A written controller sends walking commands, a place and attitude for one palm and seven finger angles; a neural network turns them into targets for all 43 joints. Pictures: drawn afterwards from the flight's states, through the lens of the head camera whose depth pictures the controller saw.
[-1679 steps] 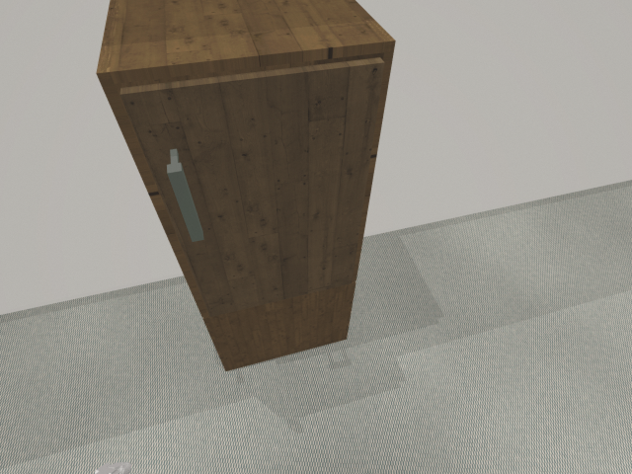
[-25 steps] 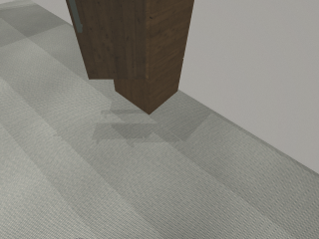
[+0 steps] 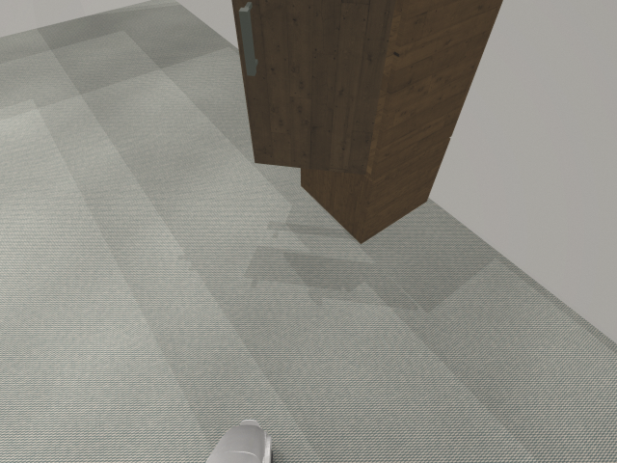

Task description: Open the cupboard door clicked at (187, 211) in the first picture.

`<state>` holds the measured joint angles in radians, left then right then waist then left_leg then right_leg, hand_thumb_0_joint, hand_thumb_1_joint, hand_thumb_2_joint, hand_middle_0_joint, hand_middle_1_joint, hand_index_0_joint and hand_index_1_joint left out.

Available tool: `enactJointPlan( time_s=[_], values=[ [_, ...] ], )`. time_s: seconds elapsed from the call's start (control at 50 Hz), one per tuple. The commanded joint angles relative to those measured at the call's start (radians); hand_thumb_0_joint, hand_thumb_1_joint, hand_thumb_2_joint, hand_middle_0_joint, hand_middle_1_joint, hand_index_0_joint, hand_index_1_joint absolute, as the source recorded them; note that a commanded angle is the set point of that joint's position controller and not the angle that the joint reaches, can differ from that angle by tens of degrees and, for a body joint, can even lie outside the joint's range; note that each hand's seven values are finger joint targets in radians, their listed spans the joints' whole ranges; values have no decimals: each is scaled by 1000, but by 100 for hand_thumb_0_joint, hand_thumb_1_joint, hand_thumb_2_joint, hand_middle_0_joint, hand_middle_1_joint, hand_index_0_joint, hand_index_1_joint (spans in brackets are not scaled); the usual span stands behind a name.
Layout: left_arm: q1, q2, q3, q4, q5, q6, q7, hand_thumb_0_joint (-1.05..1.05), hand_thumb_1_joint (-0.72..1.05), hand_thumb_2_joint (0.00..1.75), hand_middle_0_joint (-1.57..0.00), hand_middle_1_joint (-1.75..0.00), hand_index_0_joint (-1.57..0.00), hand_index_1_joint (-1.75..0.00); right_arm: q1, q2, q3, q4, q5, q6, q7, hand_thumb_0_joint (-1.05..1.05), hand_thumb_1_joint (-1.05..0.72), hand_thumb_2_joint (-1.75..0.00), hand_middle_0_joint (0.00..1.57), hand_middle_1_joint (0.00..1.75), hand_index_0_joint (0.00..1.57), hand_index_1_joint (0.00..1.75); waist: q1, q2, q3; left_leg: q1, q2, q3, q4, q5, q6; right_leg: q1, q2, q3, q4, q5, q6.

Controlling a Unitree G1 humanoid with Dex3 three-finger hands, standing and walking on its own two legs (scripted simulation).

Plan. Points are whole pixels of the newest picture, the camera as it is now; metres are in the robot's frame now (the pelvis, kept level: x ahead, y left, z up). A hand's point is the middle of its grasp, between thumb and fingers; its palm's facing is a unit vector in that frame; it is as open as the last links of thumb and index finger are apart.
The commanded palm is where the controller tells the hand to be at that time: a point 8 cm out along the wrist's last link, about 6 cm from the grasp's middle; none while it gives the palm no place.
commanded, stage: take the last steps up to it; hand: left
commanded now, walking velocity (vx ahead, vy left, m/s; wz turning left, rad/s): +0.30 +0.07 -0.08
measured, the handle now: (250, 39) +0.99 +0.24 +0.04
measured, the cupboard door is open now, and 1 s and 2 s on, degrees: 45 45 45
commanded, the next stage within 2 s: come to a stop and stand still in 0.90 s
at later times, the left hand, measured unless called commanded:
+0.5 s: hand (194, 345) +0.30 +0.23 -0.15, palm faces -0.07 -0.98 -0.19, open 7.4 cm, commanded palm none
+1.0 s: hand (201, 346) +0.31 +0.23 -0.19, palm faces +0.00 -0.99 -0.14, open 7.3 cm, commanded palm none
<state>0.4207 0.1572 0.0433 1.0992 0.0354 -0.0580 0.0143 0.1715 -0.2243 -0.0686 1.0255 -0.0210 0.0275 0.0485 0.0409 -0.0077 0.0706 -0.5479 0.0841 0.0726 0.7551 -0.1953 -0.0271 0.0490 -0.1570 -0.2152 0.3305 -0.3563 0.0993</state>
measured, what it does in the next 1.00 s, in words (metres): walks ahead: left foot, then right foot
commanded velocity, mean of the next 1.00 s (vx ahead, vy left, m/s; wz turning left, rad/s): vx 0.24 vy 0.01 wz -0.05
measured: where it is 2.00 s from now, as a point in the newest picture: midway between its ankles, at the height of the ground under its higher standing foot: (311, 407)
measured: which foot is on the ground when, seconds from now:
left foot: up 0.00-0.04, down 0.06-0.60, up 0.62-0.96, down 0.98-1.00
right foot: down 0.00-0.06, up 0.08-0.58, down 0.60-0.98, up 1.00-1.00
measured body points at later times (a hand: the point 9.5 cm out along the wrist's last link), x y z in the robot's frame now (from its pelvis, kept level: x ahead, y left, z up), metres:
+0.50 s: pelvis +0.17 +0.06 +0.00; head +0.18 +0.05 +0.45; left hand +0.30 +0.28 -0.13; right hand +0.11 -0.16 -0.15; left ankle +0.12 +0.14 -0.74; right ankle +0.24 -0.07 -0.70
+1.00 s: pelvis +0.35 +0.06 -0.01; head +0.36 +0.08 +0.44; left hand +0.32 +0.28 -0.18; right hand +0.41 -0.19 -0.14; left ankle +0.42 +0.15 -0.74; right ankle +0.25 -0.06 -0.73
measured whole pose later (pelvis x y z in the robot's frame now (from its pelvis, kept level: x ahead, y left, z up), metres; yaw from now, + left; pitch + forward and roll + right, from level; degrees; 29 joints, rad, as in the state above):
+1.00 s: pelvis +0.35 +0.06 -0.01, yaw -5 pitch +0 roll -1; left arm 0.36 0.17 0.05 1.13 0.02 -0.03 0.01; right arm 0.17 -0.18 -0.06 1.04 -0.03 -0.06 0.00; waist 0.02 -0.03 0.03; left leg -0.38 0.04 0.11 0.58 -0.21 0.03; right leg -0.13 -0.06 -0.12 0.61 -0.45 0.01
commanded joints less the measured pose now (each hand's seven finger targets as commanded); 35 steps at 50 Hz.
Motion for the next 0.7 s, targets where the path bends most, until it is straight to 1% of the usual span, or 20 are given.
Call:
enactJointPlan(
  time_s=[0.0,0.02,0.04,0.06,0.08,0.1,0.12,0.16,0.22,0.34,0.42,0.48,0.5,0.54,0.56,0.58,0.6,0.62,0.66,0.68],
  values=[
    [-12,192,36,-36,-4,-12,4,0,90,90,-20,-30,-20,-30,84,-33,3,-51,-5,-61,-3,0,-90,-90,20,30,20,30,-84,-171,-39,366,-94,90,-228,-13,40,-196,-150,43,158,536,-142],
    [-3,166,31,-44,-8,-8,-2,0,90,90,-20,-30,-20,-30,246,-112,-14,-6,-9,-65,-16,0,-90,-90,20,30,20,30,-151,-34,-153,587,-52,56,-246,-8,53,-275,-107,6,371,437,-120],
    [51,98,26,-61,-23,-2,-11,0,90,90,-20,-30,-20,-30,373,-245,-49,19,-20,-76,-33,0,-90,-90,20,30,20,30,-180,266,-296,799,220,-336,-300,41,135,-513,57,-20,672,-75,-73],
    [-16,83,14,-98,-22,2,-6,0,90,90,-20,-30,-20,-30,421,-280,-54,32,-6,-69,-54,0,-90,-90,20,30,20,30,-197,325,-346,824,316,-486,-436,90,192,-628,106,115,885,-267,-94],
    [-73,87,17,-115,-24,1,-1,0,90,90,-20,-30,-20,-30,343,-257,-45,18,-5,-65,-60,0,-90,-90,20,30,20,30,-167,227,-265,729,336,-432,-457,70,220,-664,55,180,984,-221,-127],
    [-112,76,12,-118,-24,3,-4,0,90,90,-20,-30,-20,-30,258,-213,-32,-6,-5,-75,-63,0,-90,-90,20,30,20,30,-136,154,-206,598,318,-391,-482,-4,210,-684,28,179,1038,-146,-124],
    [-119,66,16,-100,-19,9,-8,0,90,90,-20,-30,-20,-30,169,-159,-22,-30,-5,-79,-66,0,-90,-90,20,30,20,30,-104,173,-118,478,293,-322,-495,-43,201,-686,0,205,1022,-70,-119],
    [-85,50,21,-75,-7,24,-17,0,90,90,-20,-30,-20,-30,138,-72,6,-28,-6,-94,-69,0,-90,-90,20,30,20,30,-61,132,-23,349,238,-195,-538,45,172,-625,-11,207,936,8,-110],
    [-42,28,19,-65,-8,40,-21,0,90,90,-20,-30,-20,-30,143,-50,11,-14,-1,-108,-70,0,-90,-90,20,30,20,30,-20,115,-34,334,209,-106,-576,103,176,-596,6,193,850,78,-100],
    [-188,40,26,-141,-7,52,-32,0,90,90,-20,-30,-20,-30,176,-42,6,-8,-4,-107,-66,0,-90,-90,20,30,20,30,-28,52,36,337,211,-87,-652,-12,203,-633,6,196,622,199,-91],
    [-290,40,20,-186,-9,43,-34,0,90,90,-20,-30,-20,-30,226,-55,7,20,-11,-106,-66,0,-90,-90,20,30,20,30,-54,24,39,418,217,-76,-616,79,214,-602,26,165,439,177,-100],
    [-321,40,16,-203,-9,35,-33,0,90,90,-20,-30,-20,-30,265,-61,10,46,-15,-100,-67,0,-90,-90,20,30,20,30,-69,50,26,456,210,-53,-550,158,197,-533,60,127,340,123,-111],
    [-317,48,16,-203,-8,30,-31,0,90,90,-20,-30,-20,-30,272,-57,9,54,-16,-97,-66,0,-90,-90,20,30,20,30,-67,41,22,450,206,-59,-515,171,190,-486,71,121,299,104,-116],
    [-216,66,23,-169,-6,22,-29,0,90,90,-20,-30,-20,-30,266,-50,16,63,-12,-93,-67,0,-90,-90,20,30,20,30,-22,26,-30,409,150,-8,-376,207,143,-290,109,93,180,157,-133],
    [-95,105,36,-127,-6,12,-24,0,90,90,-20,-30,-20,-30,249,-37,18,60,-3,-95,-63,0,-90,-90,20,30,20,30,34,-32,-91,309,90,43,-216,206,107,-86,75,158,154,187,-164],
    [49,188,57,-81,-3,0,-16,0,90,90,-20,-30,-20,-30,240,-7,23,34,9,-101,-56,0,-90,-90,20,30,20,30,77,-196,-180,84,-16,121,23,13,58,152,-131,441,101,244,-252],
    [120,246,66,-59,-18,1,-8,0,90,90,-20,-30,-20,-30,203,-17,21,8,11,-95,-51,0,-90,-90,20,30,20,30,91,-287,-176,-63,-87,103,297,-418,33,200,-294,650,-21,334,-361],
    [76,210,67,-61,-18,-4,3,0,90,90,-20,-30,-20,-30,136,-26,16,0,7,-94,-53,0,-90,-90,20,30,20,30,88,-177,-137,-135,-43,-27,409,-361,42,170,-275,599,-20,437,-371],
    [-28,157,45,-83,-22,-8,8,0,90,90,-20,-30,-20,-30,100,7,15,0,9,-87,-53,0,-90,-90,20,30,20,30,33,-79,-85,-121,6,-65,412,-243,24,45,-216,450,-25,515,-322],
    [-59,126,35,-86,-24,-14,8,0,90,90,-20,-30,-20,-30,112,26,16,9,4,-79,-50,0,-90,-90,20,30,20,30,5,-62,-78,-75,21,-65,372,-196,17,-27,-185,367,-52,518,-293]
  ],
)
